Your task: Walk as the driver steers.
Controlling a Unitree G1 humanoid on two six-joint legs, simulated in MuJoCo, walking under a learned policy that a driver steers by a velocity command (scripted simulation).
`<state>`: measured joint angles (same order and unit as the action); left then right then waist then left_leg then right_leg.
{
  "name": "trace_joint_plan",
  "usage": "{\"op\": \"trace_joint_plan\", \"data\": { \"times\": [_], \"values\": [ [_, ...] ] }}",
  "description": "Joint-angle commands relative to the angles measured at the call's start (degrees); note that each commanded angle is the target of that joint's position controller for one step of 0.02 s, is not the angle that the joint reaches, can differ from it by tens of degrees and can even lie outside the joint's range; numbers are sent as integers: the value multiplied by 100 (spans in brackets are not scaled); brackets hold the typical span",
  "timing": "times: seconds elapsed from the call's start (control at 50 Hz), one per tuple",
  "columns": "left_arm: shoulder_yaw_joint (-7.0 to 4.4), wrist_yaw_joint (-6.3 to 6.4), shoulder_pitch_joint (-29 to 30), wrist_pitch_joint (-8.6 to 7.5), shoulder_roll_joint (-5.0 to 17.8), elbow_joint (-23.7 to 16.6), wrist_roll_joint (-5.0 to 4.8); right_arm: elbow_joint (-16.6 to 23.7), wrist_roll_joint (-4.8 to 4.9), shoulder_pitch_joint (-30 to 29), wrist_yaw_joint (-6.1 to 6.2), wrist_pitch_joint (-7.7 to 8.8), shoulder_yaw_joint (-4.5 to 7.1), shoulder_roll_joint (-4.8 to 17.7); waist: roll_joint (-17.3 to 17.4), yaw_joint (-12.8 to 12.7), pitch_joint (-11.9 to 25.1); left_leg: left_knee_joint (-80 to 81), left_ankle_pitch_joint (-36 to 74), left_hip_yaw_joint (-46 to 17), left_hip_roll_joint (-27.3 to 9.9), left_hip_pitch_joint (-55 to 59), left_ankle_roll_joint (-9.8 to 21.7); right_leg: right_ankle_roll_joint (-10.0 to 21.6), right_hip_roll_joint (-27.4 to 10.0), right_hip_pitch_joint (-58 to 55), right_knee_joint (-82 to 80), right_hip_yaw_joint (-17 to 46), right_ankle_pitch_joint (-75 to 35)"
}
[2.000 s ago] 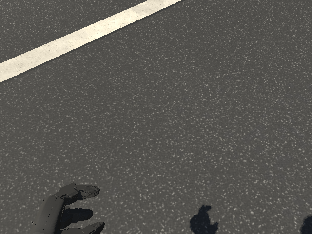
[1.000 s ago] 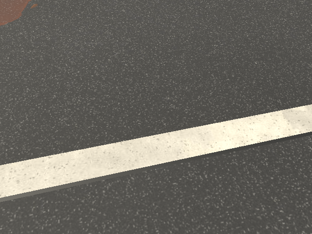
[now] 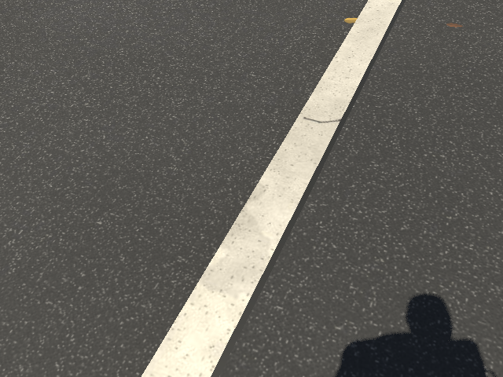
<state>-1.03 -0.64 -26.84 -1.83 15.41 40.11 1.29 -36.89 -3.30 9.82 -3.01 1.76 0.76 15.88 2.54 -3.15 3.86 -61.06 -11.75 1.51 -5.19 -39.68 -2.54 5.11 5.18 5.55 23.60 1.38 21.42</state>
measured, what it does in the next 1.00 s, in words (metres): walks ahead, turning left: left foot, then right foot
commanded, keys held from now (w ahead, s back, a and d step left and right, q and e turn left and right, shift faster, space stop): w+q+shift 0.96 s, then w+e+shift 0.04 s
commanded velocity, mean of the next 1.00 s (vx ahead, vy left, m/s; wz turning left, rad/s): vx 0.98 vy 0.00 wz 0.70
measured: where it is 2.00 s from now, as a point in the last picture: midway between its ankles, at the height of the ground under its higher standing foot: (122, 169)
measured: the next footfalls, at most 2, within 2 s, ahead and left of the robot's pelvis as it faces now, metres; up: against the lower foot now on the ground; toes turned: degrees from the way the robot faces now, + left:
left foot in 0.22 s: +0.39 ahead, +0.09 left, +0.00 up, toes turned +8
right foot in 0.66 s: +0.85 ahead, +0.02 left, +0.00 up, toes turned +31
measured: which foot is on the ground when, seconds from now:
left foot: up 0.00-0.20, down 0.22-0.66, up 0.68-1.00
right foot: down 0.00-0.24, up 0.26-0.64, down 0.66-1.00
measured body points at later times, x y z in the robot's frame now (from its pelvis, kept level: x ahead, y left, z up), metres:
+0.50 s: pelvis +0.44 +0.06 +0.00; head +0.45 +0.07 +0.45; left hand +0.62 +0.33 -0.05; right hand +0.47 -0.22 -0.12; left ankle +0.35 +0.08 -0.73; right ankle +0.65 -0.07 -0.66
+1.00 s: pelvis +0.87 +0.20 -0.02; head +0.89 +0.22 +0.43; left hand +0.60 +0.36 -0.13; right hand +1.24 +0.21 -0.05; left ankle +0.94 +0.40 -0.70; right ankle +0.82 +0.00 -0.73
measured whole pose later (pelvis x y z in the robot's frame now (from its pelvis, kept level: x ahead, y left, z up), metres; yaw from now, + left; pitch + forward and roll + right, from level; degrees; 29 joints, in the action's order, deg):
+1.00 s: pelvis +0.87 +0.20 -0.02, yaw +46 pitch +1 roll -3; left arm -3.8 1.0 -29.6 -7.2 20.4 51.4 1.1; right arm -34.1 -2.2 -1.2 -6.9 0.5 3.7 21.9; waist 2.6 -5.0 -2.1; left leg -41.4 19.3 1.9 -2.6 -40.4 7.0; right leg -2.4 -0.1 -6.6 19.9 -14.9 26.8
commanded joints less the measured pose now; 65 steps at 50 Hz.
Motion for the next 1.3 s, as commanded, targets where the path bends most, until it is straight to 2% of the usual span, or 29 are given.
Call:
{"op": "trace_joint_plan", "data": {
  "times": [0.02,0.14,0.2,0.22,0.24,0.26,0.28,0.32,0.4,0.48,0.58,0.64,0.66,0.68,0.7,0.72,0.76,0.82,0.9,0.98,1.06,1.12,1.14,1.16,1.18,1.2,1.24,1.28,1.3],
  "values": [
    [-291,-4,214,-295,983,-175,-55,439,143,-848,-71,3,126,591,-463,50,-1010,963,848,103,-71,-882,168,714,-1238,-326,-1753,1006,-1182],
    [-262,49,79,-471,1101,361,13,418,264,-1150,-141,22,47,385,-522,109,-909,2423,1332,681,660,692,972,183,-1507,-972,-1867,-415,-5503],
    [-375,220,346,-313,1419,383,242,-177,258,791,-16,-14,245,818,-1102,1064,306,2095,253,886,1361,2472,1264,-84,-1664,-1465,764,-743,-8889],
    [-395,258,680,-235,1464,291,238,-584,231,2065,50,-19,365,1019,-900,1739,732,2462,79,689,1339,3813,1416,-135,-1535,-783,2623,-894,-8537],
    [-284,213,851,-288,1073,189,220,-768,206,2721,158,-67,538,1430,-170,1871,903,2471,-1074,-563,624,5040,1688,-159,-916,755,4978,-848,-5182],
    [-127,19,470,-405,407,-185,86,-679,209,2060,178,-139,640,1839,1817,837,1041,3811,-2025,-4402,-729,6152,2713,-530,331,3505,6885,-245,259],
    [-67,47,932,-507,735,-336,139,-448,276,1562,142,-126,663,1635,695,1006,937,4563,-2086,-5265,-845,5981,2779,-352,12,4103,7024,568,-80],
    [-1,43,1361,-614,817,-426,139,-626,271,1523,183,-57,553,1067,-606,650,-76,4795,-1439,-4192,-650,4351,2369,-278,-619,3749,5907,611,-557],
    [132,37,1599,-195,605,-638,341,-684,275,1329,215,170,429,928,-457,83,-883,5111,-639,-2862,118,2212,2217,-632,-1034,3188,4481,332,-87],
    [285,-103,2966,-195,376,-1170,157,-604,355,1312,212,270,500,1039,-179,461,-1197,5489,321,-2235,624,1290,1840,-821,-954,2356,2161,-141,-2091],
    [213,-63,3282,-232,564,-1248,57,-717,397,1712,258,229,605,1227,24,827,-735,4768,2328,-2506,351,2936,1471,-709,-604,1906,811,-63,-2585],
    [-84,89,1569,-294,1149,-781,20,-678,320,1389,288,213,686,1621,-64,-58,383,2537,3760,-2383,449,3160,1095,-479,-345,-270,560,16,-1232],
    [-268,232,291,-307,1463,-561,79,-620,297,1180,266,291,634,1424,-181,-693,1076,947,2918,-2153,645,2360,1033,-267,-981,-1811,853,529,-216],
    [-432,311,-440,-317,1923,-468,349,-377,443,1393,279,361,407,479,-1573,-671,1912,-1085,-785,-1474,1271,703,956,128,-2719,-3343,300,2949,2466],
    [-484,259,63,-269,1979,-445,270,-103,503,1492,264,308,282,480,-2548,-256,2108,-1987,-1606,-1061,1159,-303,936,441,-3281,-3190,-737,5224,2812],
    [-382,236,713,-257,1306,-544,204,-234,352,930,298,209,340,865,-1502,-263,1064,-1978,-942,-934,713,-649,963,352,-2921,-2334,-715,4345,2548],
    [-270,210,905,-244,769,-331,162,-232,186,397,157,83,374,931,-504,-159,100,-1247,-423,-775,273,-253,876,156,-2442,-984,-667,2395,474],
    [-224,166,675,-398,585,147,-8,91,135,88,-23,-172,298,588,-841,153,-512,-415,-407,-734,-59,-67,734,13,-2189,-176,-961,1062,-1009],
    [-300,108,649,-546,866,381,-13,437,79,-429,-254,-267,243,572,-819,296,-637,78,1034,-203,22,-27,774,58,-2180,-194,-1036,-302,-2851],
    [-234,168,655,-763,715,586,-34,384,103,-849,-514,-71,175,404,-343,418,-961,2428,4251,-19,238,1500,1037,-438,-1538,793,-1196,-1448,-1353],
    [-223,244,-293,-481,1052,980,-9,183,-97,-1473,-241,-12,119,533,-171,50,-1499,3358,3271,252,668,1329,1148,-26,-1756,-334,-523,-1316,-3232],
    [-200,400,-740,-89,1192,1384,99,-546,-151,230,113,6,228,822,-491,709,-518,3683,1921,301,598,3131,1315,194,-1854,-909,2551,-874,-5768],
    [-220,369,-480,-33,1186,1384,50,-957,-168,1362,211,59,364,1067,-329,1329,-136,4086,2169,-6,263,4718,1443,165,-1582,166,4603,-820,-4886],
    [-196,290,-329,-109,641,1277,-11,-1097,-207,1698,238,113,455,1397,686,1218,347,2922,3224,-821,-695,6478,1578,107,-659,2335,7327,-523,1348],
    [-105,319,-821,-255,365,945,-337,-915,-143,2127,240,160,500,1632,900,989,1892,1094,6033,-1818,-1938,8365,1766,169,-555,3821,8459,735,2153],
    [-185,349,-92,-332,786,766,-535,-992,6,2324,242,130,605,1604,541,1505,2286,2455,3523,-2741,-2259,8367,2192,71,-589,4785,8039,574,1095],
    [-165,249,789,-255,761,786,-181,-1093,-13,1281,356,224,459,965,-199,925,162,4224,879,-2317,-1735,5602,1805,-33,-1060,4666,6796,100,153],
    [-130,165,364,46,398,995,207,-1177,63,1390,355,425,361,656,-533,456,-439,3903,3014,-1679,-1854,4024,1887,-131,-1274,3933,6792,108,574],
    [-144,93,698,97,188,841,157,-1282,203,1182,320,516,306,417,-462,237,-813,4116,2924,-1117,-1701,3373,1544,-169,-1462,3945,6106,205,250]
  ]
}}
